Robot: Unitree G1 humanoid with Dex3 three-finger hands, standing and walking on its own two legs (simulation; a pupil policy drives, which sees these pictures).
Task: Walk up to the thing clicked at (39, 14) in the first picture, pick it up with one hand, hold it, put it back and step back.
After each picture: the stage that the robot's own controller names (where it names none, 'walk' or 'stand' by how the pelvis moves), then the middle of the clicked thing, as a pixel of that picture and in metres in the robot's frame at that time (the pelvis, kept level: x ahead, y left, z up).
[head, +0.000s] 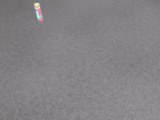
stand; (38, 12) +2.06 +0.68 -0.65
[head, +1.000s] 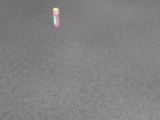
walk; (56, 17) +1.99 +0.36 -0.63
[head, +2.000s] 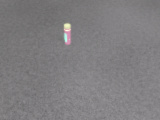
walk; (67, 34) +1.44 +0.21 -0.64
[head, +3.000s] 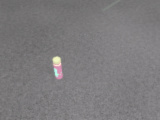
walk; (57, 68) +0.97 +0.26 -0.65
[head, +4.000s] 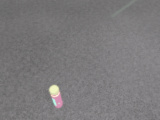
walk; (56, 97) +0.63 +0.26 -0.63
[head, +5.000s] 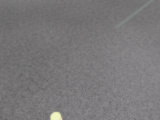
stand; out of the picture +0.44 +0.22 -0.63
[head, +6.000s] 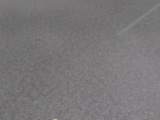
stand; out of the picture +0.42 +0.23 -0.65
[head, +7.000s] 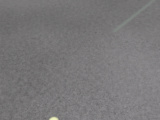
stand; out of the picture +0.42 +0.24 -0.65
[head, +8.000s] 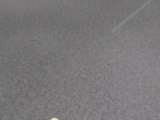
stand; out of the picture +0.42 +0.24 -0.66
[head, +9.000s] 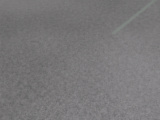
stand; out of the picture +0.42 +0.24 -0.66
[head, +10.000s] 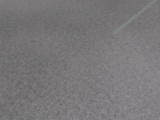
stand; out of the picture +0.41 +0.24 -0.66
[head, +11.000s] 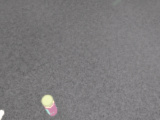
go down; (50, 106) +0.45 +0.23 -0.60
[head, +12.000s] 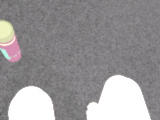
go down; (8, 44) +0.51 +0.25 -0.24
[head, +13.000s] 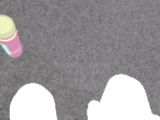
close in; (9, 40) +0.51 +0.25 -0.24
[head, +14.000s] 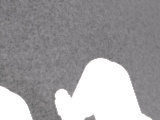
close in; out of the picture +0.49 +0.30 -0.17
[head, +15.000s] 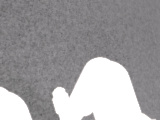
lift; out of the picture +0.47 +0.29 -0.17
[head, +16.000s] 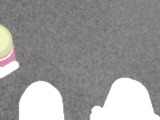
lift; (1, 54) +0.39 +0.27 -0.06
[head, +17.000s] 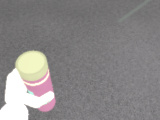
hold; (40, 86) +0.32 +0.16 +0.07
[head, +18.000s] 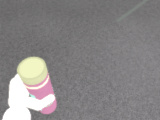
hold; (41, 90) +0.32 +0.16 +0.04
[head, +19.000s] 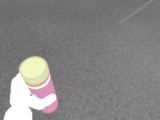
hold; (42, 89) +0.32 +0.16 +0.04
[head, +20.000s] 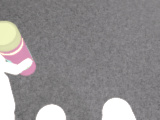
crouch; (17, 54) +0.44 +0.21 -0.03
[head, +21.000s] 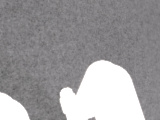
lower; out of the picture +0.49 +0.28 -0.16
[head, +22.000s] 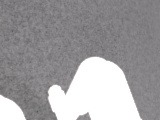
lower; out of the picture +0.49 +0.31 -0.18
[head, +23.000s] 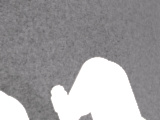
lower; out of the picture +0.48 +0.30 -0.18
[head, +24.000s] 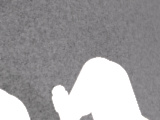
lower; out of the picture +0.48 +0.30 -0.17
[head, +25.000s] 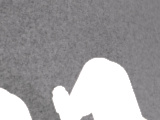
rest; out of the picture +0.47 +0.30 -0.17
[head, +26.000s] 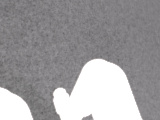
open; out of the picture +0.48 +0.28 -0.18
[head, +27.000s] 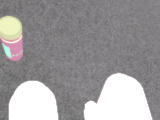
stand; (12, 42) +0.49 +0.24 -0.21
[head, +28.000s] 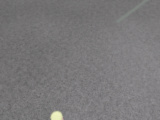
stand; out of the picture +0.42 +0.18 -0.58
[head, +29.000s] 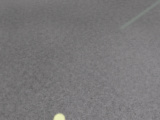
stand; out of the picture +0.44 +0.19 -0.60
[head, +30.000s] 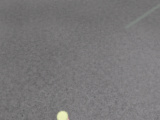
stand; out of the picture +0.44 +0.18 -0.61
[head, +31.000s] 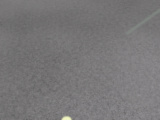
walk; out of the picture +0.45 +0.18 -0.65
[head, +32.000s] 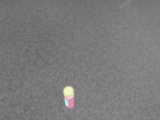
walk; (69, 97) +0.54 +0.12 -0.63
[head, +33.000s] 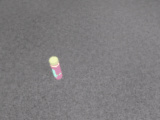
walk; (56, 68) +0.79 +0.28 -0.61
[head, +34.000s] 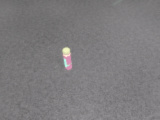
stand; (67, 59) +1.07 +0.23 -0.63
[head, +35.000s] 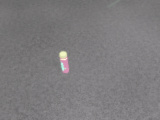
stand; (64, 62) +1.05 +0.24 -0.66
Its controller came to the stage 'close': yes
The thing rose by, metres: 0.69
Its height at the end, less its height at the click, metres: +0.00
